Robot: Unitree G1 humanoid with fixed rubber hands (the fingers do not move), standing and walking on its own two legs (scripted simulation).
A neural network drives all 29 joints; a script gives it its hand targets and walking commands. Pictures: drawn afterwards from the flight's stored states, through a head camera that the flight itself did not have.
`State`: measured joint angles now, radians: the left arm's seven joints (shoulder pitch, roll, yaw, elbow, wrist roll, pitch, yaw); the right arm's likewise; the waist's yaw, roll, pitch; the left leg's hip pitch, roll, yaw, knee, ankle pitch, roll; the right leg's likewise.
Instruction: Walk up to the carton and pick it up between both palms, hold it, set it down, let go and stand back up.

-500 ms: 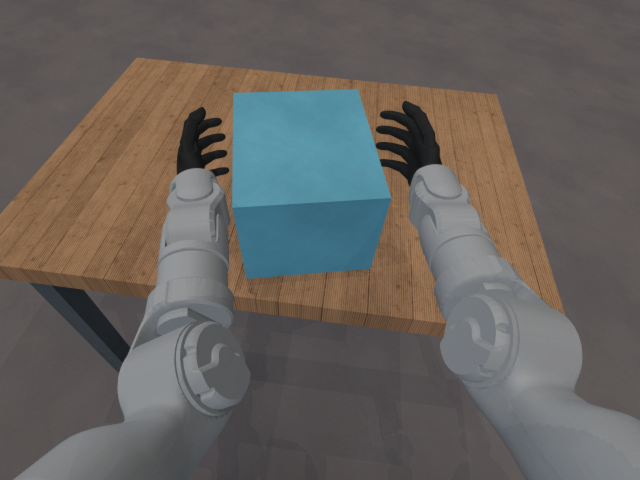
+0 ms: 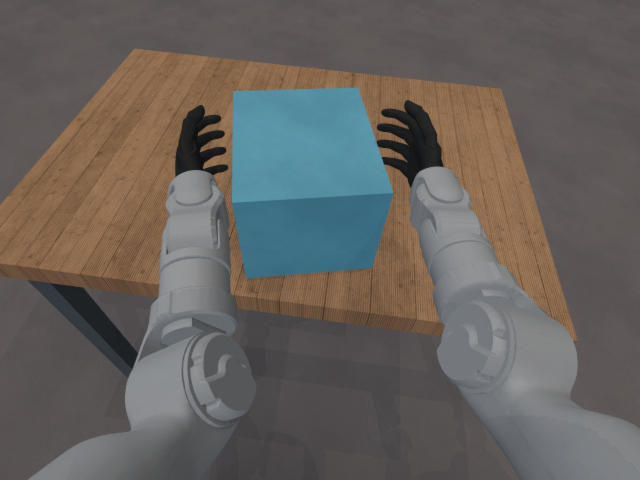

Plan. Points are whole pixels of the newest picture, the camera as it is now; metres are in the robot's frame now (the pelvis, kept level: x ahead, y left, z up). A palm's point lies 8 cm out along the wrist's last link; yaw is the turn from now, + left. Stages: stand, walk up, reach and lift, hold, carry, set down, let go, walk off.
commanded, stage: set down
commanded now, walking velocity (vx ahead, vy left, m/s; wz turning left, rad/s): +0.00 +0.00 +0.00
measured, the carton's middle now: (303, 180) +0.49 +0.13 +0.07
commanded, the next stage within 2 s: none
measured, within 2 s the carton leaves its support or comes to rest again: neither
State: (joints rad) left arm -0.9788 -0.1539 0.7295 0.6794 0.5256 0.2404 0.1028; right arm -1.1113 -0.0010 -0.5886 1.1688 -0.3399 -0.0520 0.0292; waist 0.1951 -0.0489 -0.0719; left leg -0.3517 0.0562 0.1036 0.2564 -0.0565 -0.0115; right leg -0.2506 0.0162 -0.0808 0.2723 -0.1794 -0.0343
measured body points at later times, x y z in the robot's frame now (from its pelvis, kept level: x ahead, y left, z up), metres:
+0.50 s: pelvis +0.00 +0.00 +0.00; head +0.05 +0.02 +0.45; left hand +0.41 +0.25 +0.14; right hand +0.49 -0.02 +0.15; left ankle +0.03 +0.13 -0.75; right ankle -0.04 -0.09 -0.75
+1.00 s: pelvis -0.01 +0.00 +0.00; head +0.05 +0.02 +0.44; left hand +0.40 +0.25 +0.10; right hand +0.49 -0.02 +0.14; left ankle +0.03 +0.13 -0.75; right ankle -0.04 -0.09 -0.75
